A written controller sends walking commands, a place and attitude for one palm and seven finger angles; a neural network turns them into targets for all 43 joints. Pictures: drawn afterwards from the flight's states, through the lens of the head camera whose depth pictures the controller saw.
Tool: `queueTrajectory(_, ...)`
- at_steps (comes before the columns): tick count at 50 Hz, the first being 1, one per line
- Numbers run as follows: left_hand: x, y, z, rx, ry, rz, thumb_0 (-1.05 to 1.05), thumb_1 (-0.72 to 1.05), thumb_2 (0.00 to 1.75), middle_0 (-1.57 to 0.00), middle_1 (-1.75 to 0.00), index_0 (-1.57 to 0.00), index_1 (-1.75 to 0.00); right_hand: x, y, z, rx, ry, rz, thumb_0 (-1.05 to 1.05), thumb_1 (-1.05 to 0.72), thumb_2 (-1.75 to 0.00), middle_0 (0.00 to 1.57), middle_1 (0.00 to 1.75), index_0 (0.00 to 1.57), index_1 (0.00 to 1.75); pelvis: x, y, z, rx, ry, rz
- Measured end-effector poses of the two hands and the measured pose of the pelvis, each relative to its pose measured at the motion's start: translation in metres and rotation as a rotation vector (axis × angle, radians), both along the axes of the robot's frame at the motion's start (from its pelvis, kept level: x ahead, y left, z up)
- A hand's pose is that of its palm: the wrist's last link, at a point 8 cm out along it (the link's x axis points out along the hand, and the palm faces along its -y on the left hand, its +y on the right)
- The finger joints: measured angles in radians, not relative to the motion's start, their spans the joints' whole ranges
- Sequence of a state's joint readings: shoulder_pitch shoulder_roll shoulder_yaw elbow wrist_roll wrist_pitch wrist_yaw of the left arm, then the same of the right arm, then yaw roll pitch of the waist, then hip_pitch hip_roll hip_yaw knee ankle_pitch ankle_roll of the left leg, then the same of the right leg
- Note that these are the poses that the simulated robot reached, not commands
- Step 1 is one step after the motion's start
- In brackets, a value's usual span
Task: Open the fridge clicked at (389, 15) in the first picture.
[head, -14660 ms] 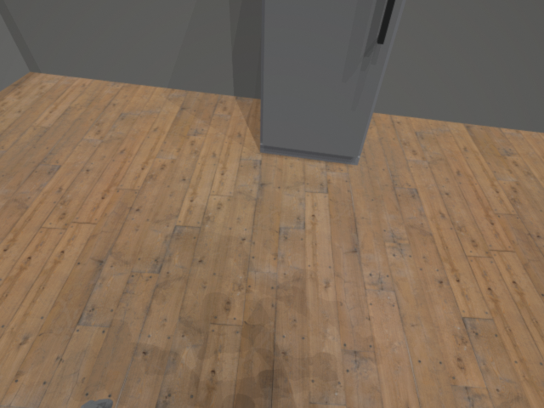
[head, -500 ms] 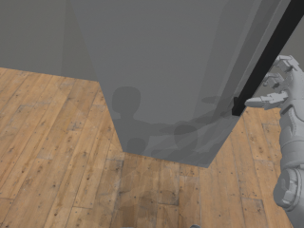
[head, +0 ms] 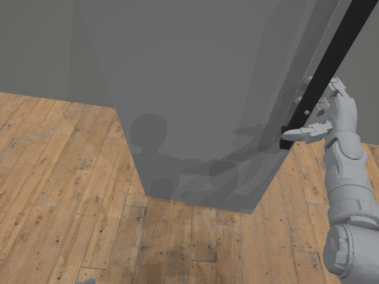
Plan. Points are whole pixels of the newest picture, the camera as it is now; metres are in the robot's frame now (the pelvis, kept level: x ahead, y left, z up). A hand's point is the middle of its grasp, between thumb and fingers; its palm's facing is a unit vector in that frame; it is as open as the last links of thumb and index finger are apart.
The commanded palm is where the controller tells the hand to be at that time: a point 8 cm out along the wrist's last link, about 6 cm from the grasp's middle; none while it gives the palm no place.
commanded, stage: slide the fingers in behind the handle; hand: right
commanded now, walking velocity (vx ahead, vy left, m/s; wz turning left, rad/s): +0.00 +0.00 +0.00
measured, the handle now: (327, 55) +0.50 -0.18 +0.24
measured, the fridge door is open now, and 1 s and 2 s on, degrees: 0 0 0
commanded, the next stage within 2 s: grip the handle and tug to test in 1.04 s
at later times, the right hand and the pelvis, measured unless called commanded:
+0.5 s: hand (297, 114) +0.45 -0.16 +0.14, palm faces +0.06 +1.00 +0.00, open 14.0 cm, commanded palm +0.42 -0.20 +0.13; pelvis +0.00 +0.01 +0.00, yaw -1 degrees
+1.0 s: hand (294, 112) +0.46 -0.15 +0.13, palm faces +0.06 +1.00 +0.00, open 14.0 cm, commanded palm +0.43 -0.20 +0.13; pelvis +0.00 +0.01 +0.00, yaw +0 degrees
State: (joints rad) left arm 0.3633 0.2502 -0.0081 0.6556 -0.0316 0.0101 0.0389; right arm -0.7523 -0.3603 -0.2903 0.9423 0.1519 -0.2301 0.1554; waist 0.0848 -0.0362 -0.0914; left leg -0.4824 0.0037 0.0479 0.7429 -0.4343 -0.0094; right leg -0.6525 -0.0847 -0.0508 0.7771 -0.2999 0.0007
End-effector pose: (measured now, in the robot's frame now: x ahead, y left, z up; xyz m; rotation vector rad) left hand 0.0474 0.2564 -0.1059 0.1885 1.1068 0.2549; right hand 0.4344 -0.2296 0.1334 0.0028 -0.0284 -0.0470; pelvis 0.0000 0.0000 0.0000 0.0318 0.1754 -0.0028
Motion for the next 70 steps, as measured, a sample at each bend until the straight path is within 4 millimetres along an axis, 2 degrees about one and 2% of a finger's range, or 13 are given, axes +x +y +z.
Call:
queueTrajectory(6, 0.007, 0.002, 0.002, -0.007, -0.022, -0.001, 0.01, 0.9, 0.9, -0.2, -0.3, -0.2, -0.3, 0.0, 0.008, -0.001, 0.016, 0.017, -0.007, -0.01, 0.5, -0.3, 0.3, 1.21, 0.31, 1.2, 0.002, 0.003, 0.001, -0.006, -0.005, 0.004)
queueTrajectory(18, 0.013, 0.013, 0.003, -0.01, -0.04, -0.013, 0.01, 0.9, 0.9, -0.2, -0.3, -0.2, -0.3, -0.016, 0.02, -0.001, 0.004, 0.01, -0.013, -0.01, 0.5, -0.3, 0.3, 1.21, 0.3, 1.2, 0.0, 0.011, 0.003, -0.011, -0.031, -0.003)
queueTrajectory(28, 0.005, 0.02, 0.003, 0.006, -0.025, -0.013, 0.01, 0.9, 0.9, -0.2, -0.3, -0.2, -0.3, -0.011, 0.023, 0.004, 0.004, 0.0, -0.018, -0.01, 0.5, -0.3, 0.3, 1.21, 0.3, 1.2, -0.006, 0.015, 0.003, -0.01, -0.026, -0.01)
queueTrajectory(44, -0.016, 0.013, -0.002, -0.006, 0.031, 0.011, 0.01, 0.9, 0.9, -0.2, -0.3, -0.2, -0.3, -0.002, 0.024, -0.001, 0.001, 0.009, -0.013, -0.01, 0.5, -0.3, 0.3, 1.2, 0.3, 1.2, -0.006, 0.011, 0.002, -0.01, -0.01, -0.003)
queueTrajectory(59, -0.008, 0.006, -0.001, -0.008, 0.016, 0.01, 0.01, 0.9, 0.9, -0.2, -0.3, -0.2, -0.3, 0.001, 0.023, -0.003, -0.001, 0.006, -0.012, -0.01, 0.5, -0.3, 0.3, 1.21, 0.3, 1.2, -0.001, 0.004, 0.002, -0.008, -0.006, 0.003)
queueTrajectory(64, -0.001, 0.005, 0.0, -0.012, 0.001, 0.007, 0.01, 0.9, 0.9, -0.2, -0.3, -0.2, -0.3, -0.001, 0.024, -0.002, 0.001, 0.001, -0.013, -0.01, 0.44, -0.33, 0.31, 1.21, 0.31, 1.21, 0.001, 0.004, 0.002, -0.008, -0.009, 0.004)
queueTrajectory(70, 0.006, 0.004, 0.0, -0.015, -0.012, -0.004, 0.01, 0.9, 0.9, -0.2, -0.3, -0.2, -0.3, -0.003, 0.024, -0.002, 0.001, 0.005, -0.017, -0.01, 0.25, -0.41, 0.33, 1.24, 0.33, 1.24, 0.001, 0.004, 0.002, -0.009, -0.014, 0.001)
